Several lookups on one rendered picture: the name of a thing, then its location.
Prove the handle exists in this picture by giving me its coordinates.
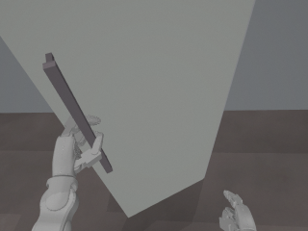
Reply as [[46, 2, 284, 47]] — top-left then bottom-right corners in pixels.
[[42, 52, 113, 174]]

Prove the fridge door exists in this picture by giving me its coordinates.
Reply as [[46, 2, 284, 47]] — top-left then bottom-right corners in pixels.
[[0, 0, 254, 218]]

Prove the robot left hand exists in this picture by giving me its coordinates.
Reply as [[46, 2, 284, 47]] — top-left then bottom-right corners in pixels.
[[52, 115, 104, 178]]

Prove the left robot forearm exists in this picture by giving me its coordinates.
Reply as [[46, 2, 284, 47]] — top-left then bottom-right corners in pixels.
[[32, 175, 79, 231]]

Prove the robot right hand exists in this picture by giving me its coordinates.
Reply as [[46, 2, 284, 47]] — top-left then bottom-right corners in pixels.
[[218, 190, 257, 231]]

